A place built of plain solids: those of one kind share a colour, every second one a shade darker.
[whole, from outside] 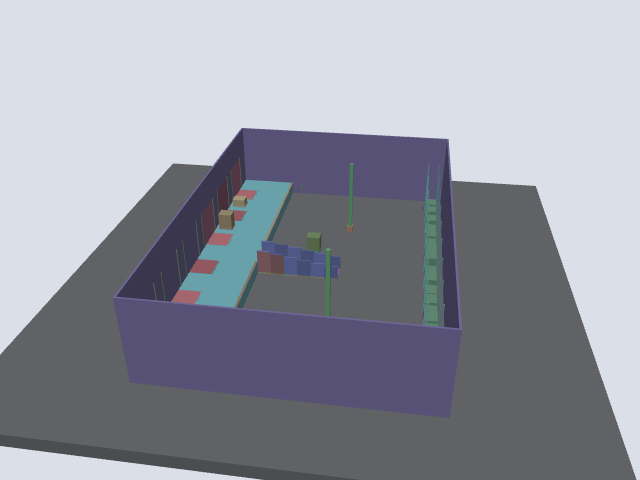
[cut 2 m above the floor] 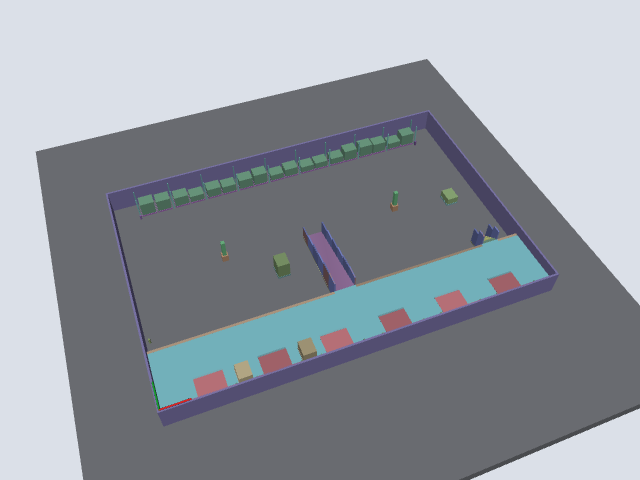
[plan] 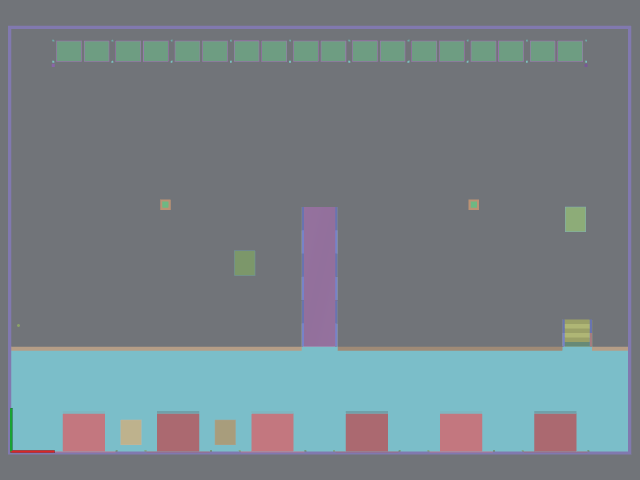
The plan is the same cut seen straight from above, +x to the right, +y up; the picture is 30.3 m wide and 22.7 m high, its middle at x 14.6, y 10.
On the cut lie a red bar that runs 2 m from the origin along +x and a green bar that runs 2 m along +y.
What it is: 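The dock platform, its doors, stairs and ramp, and the hall's floor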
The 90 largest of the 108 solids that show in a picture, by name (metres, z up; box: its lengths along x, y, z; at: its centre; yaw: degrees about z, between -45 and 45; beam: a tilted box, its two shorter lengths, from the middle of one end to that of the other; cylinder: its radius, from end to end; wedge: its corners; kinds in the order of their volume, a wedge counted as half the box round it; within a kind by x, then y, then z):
{
 "south_deck_1": {"box": [29.17, 4.96, 1.15], "at": [14.58, 2.48, 0.53]},
 "wall_1": {"box": [0.15, 20.28, 6.71], "at": [-0.07, 9.99, 3.3]},
 "wall_2": {"box": [29.47, 0.15, 6.71], "at": [14.58, -0.07, 3.3]},
 "wall_3": {"box": [29.47, 0.15, 6.71], "at": [14.58, 20.05, 3.3]},
 "wall_4": {"box": [0.15, 20.28, 6.71], "at": [29.24, 9.99, 3.3]},
 "rack_load_1": {"box": [1.16, 0.95, 1.18], "at": [2.73, 18.93, 0.73]},
 "rack_load_2": {"box": [1.16, 0.95, 1.07], "at": [4.04, 18.93, 0.68]},
 "rack_load_3": {"box": [1.16, 0.95, 0.92], "at": [5.53, 18.93, 0.6]},
 "rack_load_4": {"box": [1.16, 0.95, 0.62], "at": [6.84, 18.93, 0.45]},
 "rack_load_5": {"box": [1.16, 0.95, 0.86], "at": [8.33, 18.93, 0.57]},
 "rack_load_6": {"box": [1.16, 0.95, 0.73], "at": [9.64, 18.93, 0.51]},
 "rack_load_7": {"box": [1.16, 0.95, 0.94], "at": [11.13, 18.93, 0.61]},
 "rack_load_8": {"box": [1.16, 0.95, 1.09], "at": [12.44, 18.93, 0.68]},
 "rack_load_9": {"box": [1.16, 0.95, 0.59], "at": [13.93, 18.93, 0.43]},
 "rack_load_10": {"box": [1.16, 0.95, 0.8], "at": [15.24, 18.93, 0.54]},
 "rack_load_11": {"box": [1.16, 0.95, 0.59], "at": [16.73, 18.93, 0.44]},
 "rack_load_12": {"box": [1.16, 0.95, 0.62], "at": [18.04, 18.93, 0.45]},
 "rack_load_13": {"box": [1.16, 0.95, 0.65], "at": [19.53, 18.93, 0.47]},
 "rack_load_14": {"box": [1.16, 0.95, 1.05], "at": [20.84, 18.93, 0.66]},
 "rack_load_15": {"box": [1.16, 0.95, 1.09], "at": [22.33, 18.93, 0.69]},
 "rack_load_16": {"box": [1.16, 0.95, 0.97], "at": [23.64, 18.93, 0.63]},
 "rack_load_17": {"box": [1.16, 0.95, 0.63], "at": [25.13, 18.93, 0.45]},
 "rack_load_18": {"box": [1.16, 0.95, 1.13], "at": [26.44, 18.93, 0.7]},
 "south_ramp_1": {"wedge": [[13.83, 4.96, -0.05], [13.83, 4.96, 1.1], [13.83, 11.56, -0.05], [13.83, 11.56, 0.0], [15.33, 4.96, -0.05], [15.33, 4.96, 1.1], [15.33, 11.56, -0.05], [15.33, 11.56, 0.0]]},
 "dock_south_cheek_whole_1": {"box": [0.11, 1.1, 2.15], "at": [13.79, 5.51, 1.02]},
 "dock_south_cheek_whole_2": {"box": [0.11, 1.1, 1.97], "at": [13.79, 6.61, 0.93]},
 "dock_south_cheek_whole_3": {"box": [0.11, 1.1, 1.78], "at": [13.79, 7.71, 0.84]},
 "dock_south_cheek_whole_4": {"box": [0.11, 1.1, 1.6], "at": [13.79, 8.81, 0.75]},
 "dock_south_cheek_whole_5": {"box": [0.11, 1.1, 1.42], "at": [13.79, 9.91, 0.66]},
 "dock_south_cheek_whole_6": {"box": [0.11, 1.1, 1.23], "at": [13.79, 11.01, 0.57]},
 "dock_south_cheek_whole_7": {"box": [0.11, 1.1, 2.15], "at": [15.38, 5.51, 1.02]},
 "dock_south_cheek_whole_8": {"box": [0.11, 1.1, 1.97], "at": [15.38, 6.61, 0.93]},
 "dock_south_cheek_whole_9": {"box": [0.11, 1.1, 1.78], "at": [15.38, 7.71, 0.84]},
 "dock_south_cheek_whole_10": {"box": [0.11, 1.1, 1.6], "at": [15.38, 8.81, 0.75]},
 "dock_south_cheek_whole_11": {"box": [0.11, 1.1, 1.42], "at": [15.38, 9.91, 0.66]},
 "dock_south_cheek_whole_12": {"box": [0.11, 1.1, 1.23], "at": [15.38, 11.01, 0.57]},
 "dock_south_cheek_whole_13": {"box": [0.11, 0.64, 2.15], "at": [26.12, 5.28, 1.02]},
 "dock_south_cheek_whole_14": {"box": [0.11, 0.64, 1.6], "at": [26.12, 5.92, 0.75]},
 "dock_south_cheek_whole_15": {"box": [0.11, 0.64, 2.15], "at": [27.41, 5.28, 1.02]},
 "dock_south_cheek_whole_16": {"box": [0.11, 0.64, 1.6], "at": [27.41, 5.92, 0.75]},
 "rack_pal_1": {"box": [1.21, 1.0, 0.19], "at": [2.73, 18.93, 0.04]},
 "rack_pal_2": {"box": [1.21, 1.0, 0.19], "at": [5.53, 18.93, 0.04]},
 "rack_pal_3": {"box": [1.21, 1.0, 0.19], "at": [6.84, 18.93, 0.04]},
 "rack_pal_4": {"box": [1.21, 1.0, 0.19], "at": [9.64, 18.93, 0.04]},
 "rack_pal_5": {"box": [1.21, 1.0, 0.19], "at": [12.44, 18.93, 0.04]},
 "rack_pal_6": {"box": [1.21, 1.0, 0.19], "at": [13.93, 18.93, 0.04]},
 "rack_pal_7": {"box": [1.21, 1.0, 0.19], "at": [16.73, 18.93, 0.04]},
 "rack_pal_8": {"box": [1.21, 1.0, 0.19], "at": [19.53, 18.93, 0.04]},
 "rack_pal_9": {"box": [1.21, 1.0, 0.19], "at": [20.84, 18.93, 0.04]},
 "rack_pal_10": {"box": [1.21, 1.0, 0.19], "at": [23.64, 18.93, 0.04]},
 "rack_pal_11": {"box": [1.21, 1.0, 0.19], "at": [26.44, 18.93, 0.04]},
 "south_shutter_1": {"box": [3.0, 0.05, 3.15], "at": [3.43, -0.03, 2.62]},
 "south_shutter_2": {"box": [3.0, 0.05, 3.15], "at": [7.89, -0.03, 2.62]},
 "south_shutter_3": {"box": [3.0, 0.05, 3.15], "at": [12.35, -0.03, 2.62]},
 "south_shutter_4": {"box": [3.0, 0.05, 3.15], "at": [16.81, -0.03, 2.62]},
 "south_shutter_5": {"box": [3.0, 0.05, 3.15], "at": [25.74, -0.03, 2.62]},
 "stage_load_1": {"box": [0.95, 1.15, 1.31], "at": [11.04, 8.91, 0.8]},
 "stage_load_2": {"box": [0.95, 1.15, 0.57], "at": [26.68, 10.97, 0.43]},
 "wait_load_1": {"box": [0.95, 1.15, 0.57], "at": [5.66, 0.9, 1.52]},
 "wait_load_2": {"box": [0.95, 1.15, 1.29], "at": [10.12, 0.9, 1.89]},
 "south_lev_1": {"box": [2.0, 1.78, 0.07], "at": [3.43, 0.9, 1.08]},
 "south_lev_2": {"box": [2.0, 1.78, 0.07], "at": [7.89, 0.9, 1.08]},
 "south_lev_3": {"box": [2.0, 1.78, 0.07], "at": [12.35, 0.9, 1.08]},
 "south_lev_4": {"box": [2.0, 1.78, 0.07], "at": [16.81, 0.9, 1.08]},
 "south_lev_5": {"box": [2.0, 1.78, 0.07], "at": [21.28, 0.9, 1.08]},
 "south_lev_6": {"box": [2.0, 1.78, 0.07], "at": [25.74, 0.9, 1.08]},
 "column_1": {"box": [0.3, 0.3, 6.71], "at": [7.29, 11.67, 3.3]},
 "column_2": {"box": [0.3, 0.3, 6.71], "at": [21.88, 11.67, 3.3]},
 "dock_south_cheek_1": {"box": [0.1, 1.1, 1.93], "at": [13.78, 6.61, 0.91]},
 "dock_south_cheek_2": {"box": [0.1, 1.1, 1.19], "at": [13.78, 11.01, 0.55]},
 "dock_south_cheek_3": {"box": [0.1, 1.1, 2.11], "at": [15.38, 5.51, 1.0]},
 "dock_south_cheek_4": {"box": [0.1, 1.1, 1.93], "at": [15.38, 6.61, 0.91]},
 "south_stair_steps_1": {"box": [1.2, 0.21, 0.97], "at": [26.77, 5.28, 0.43]},
 "south_stair_steps_2": {"box": [1.2, 0.21, 0.78], "at": [26.77, 5.49, 0.34]},
 "south_stair_steps_3": {"box": [1.2, 0.21, 0.6], "at": [26.77, 5.71, 0.25]},
 "south_stair_steps_4": {"box": [1.2, 0.21, 0.42], "at": [26.77, 5.92, 0.16]},
 "south_stair_steps_5": {"box": [1.2, 0.21, 0.23], "at": [26.77, 6.13, 0.07]},
 "column_guard_1": {"box": [0.5, 0.5, 0.65], "at": [7.29, 11.67, 0.28]},
 "column_guard_2": {"box": [0.5, 0.5, 0.65], "at": [21.88, 11.67, 0.28]},
 "south_stair_stair_head_1": {"box": [1.2, 0.22, 1.15], "at": [26.77, 5.07, 0.53]},
 "south_edge_1": {"box": [13.73, 0.2, 0.05], "at": [6.87, 4.86, 1.08]},
 "south_edge_2": {"box": [10.63, 0.2, 0.05], "at": [20.75, 4.86, 1.08]},
 "rack_1": {"box": [0.09, 0.09, 4.85], "at": [1.98, 18.43, 2.38]},
 "rack_2": {"box": [0.09, 0.09, 4.85], "at": [4.78, 18.43, 2.38]},
 "rack_3": {"box": [0.09, 0.09, 4.85], "at": [4.78, 19.43, 2.38]},
 "rack_4": {"box": [0.09, 0.09, 4.85], "at": [7.58, 18.43, 2.38]},
 "rack_5": {"box": [0.09, 0.09, 4.85], "at": [7.58, 19.43, 2.38]},
 "rack_6": {"box": [0.09, 0.09, 4.85], "at": [10.38, 18.43, 2.38]},
 "stage_pal_1": {"box": [1.0, 1.2, 0.19], "at": [11.04, 8.91, 0.04]},
 "wait_pal_1": {"box": [1.0, 1.2, 0.19], "at": [5.66, 0.9, 1.15]}
}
